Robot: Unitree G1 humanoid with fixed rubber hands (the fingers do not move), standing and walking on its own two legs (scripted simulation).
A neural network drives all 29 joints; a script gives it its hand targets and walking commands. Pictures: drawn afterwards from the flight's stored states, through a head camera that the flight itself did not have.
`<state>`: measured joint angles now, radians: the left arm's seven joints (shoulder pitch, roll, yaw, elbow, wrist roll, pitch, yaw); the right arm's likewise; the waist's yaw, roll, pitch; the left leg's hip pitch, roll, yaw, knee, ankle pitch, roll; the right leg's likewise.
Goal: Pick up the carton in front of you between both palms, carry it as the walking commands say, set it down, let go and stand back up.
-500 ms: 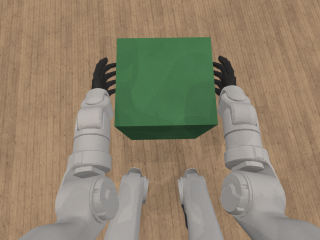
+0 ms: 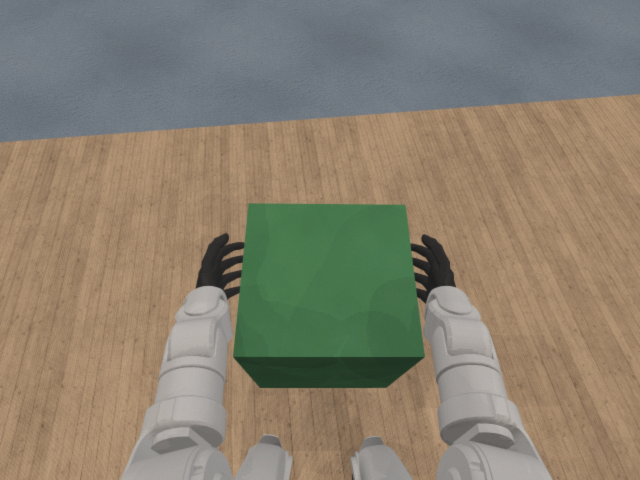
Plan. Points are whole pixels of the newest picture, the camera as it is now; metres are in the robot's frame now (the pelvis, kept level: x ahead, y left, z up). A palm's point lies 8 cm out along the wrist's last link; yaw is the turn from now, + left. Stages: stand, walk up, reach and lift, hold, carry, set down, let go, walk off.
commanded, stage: reach and lift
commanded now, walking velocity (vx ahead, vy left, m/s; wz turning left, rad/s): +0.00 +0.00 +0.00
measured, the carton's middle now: (325, 306) +0.38 +0.00 -0.10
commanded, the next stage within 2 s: hold in 1.42 s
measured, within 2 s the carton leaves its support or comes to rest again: neither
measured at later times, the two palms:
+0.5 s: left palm (177, 278) +0.32 +0.15 +0.10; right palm (482, 283) +0.33 -0.15 +0.10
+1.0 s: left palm (174, 274) +0.32 +0.15 +0.11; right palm (487, 280) +0.32 -0.15 +0.11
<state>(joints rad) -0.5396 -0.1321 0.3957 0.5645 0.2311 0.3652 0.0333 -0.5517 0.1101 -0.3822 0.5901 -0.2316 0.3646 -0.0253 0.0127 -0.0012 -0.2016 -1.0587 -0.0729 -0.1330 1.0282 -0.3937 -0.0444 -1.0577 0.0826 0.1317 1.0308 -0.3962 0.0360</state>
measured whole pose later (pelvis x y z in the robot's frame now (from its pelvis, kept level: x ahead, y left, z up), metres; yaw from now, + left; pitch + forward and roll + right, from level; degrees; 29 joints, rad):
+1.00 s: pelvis +0.03 +0.00 +0.08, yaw +0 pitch -3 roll +0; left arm -0.31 -0.16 0.28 0.35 0.30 0.64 -0.01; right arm -0.30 0.16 -0.28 0.35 -0.29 0.64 0.01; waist 0.00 0.00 -0.01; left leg -0.16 -0.04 -0.14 0.42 -0.21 -0.02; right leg -0.16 0.04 0.14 0.43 -0.21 0.02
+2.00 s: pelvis +0.03 +0.00 +0.09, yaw +0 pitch -7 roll +0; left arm -0.30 -0.16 0.25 0.26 0.29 0.75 -0.02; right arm -0.30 0.16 -0.26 0.26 -0.29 0.76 0.01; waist 0.00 0.00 0.01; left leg -0.06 -0.03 -0.14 0.37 -0.19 -0.02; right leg -0.06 0.03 0.13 0.37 -0.19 0.02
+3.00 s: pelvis +0.16 +0.01 +0.08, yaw +1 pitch +6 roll -1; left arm -0.16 -0.14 0.08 -0.24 0.12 1.12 0.08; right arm -0.11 0.13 -0.13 -0.30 -0.10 1.14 -0.09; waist -0.01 0.01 -0.17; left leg -0.32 0.06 0.07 0.77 -0.49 0.00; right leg -0.25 -0.03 -0.15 0.48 -0.32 -0.02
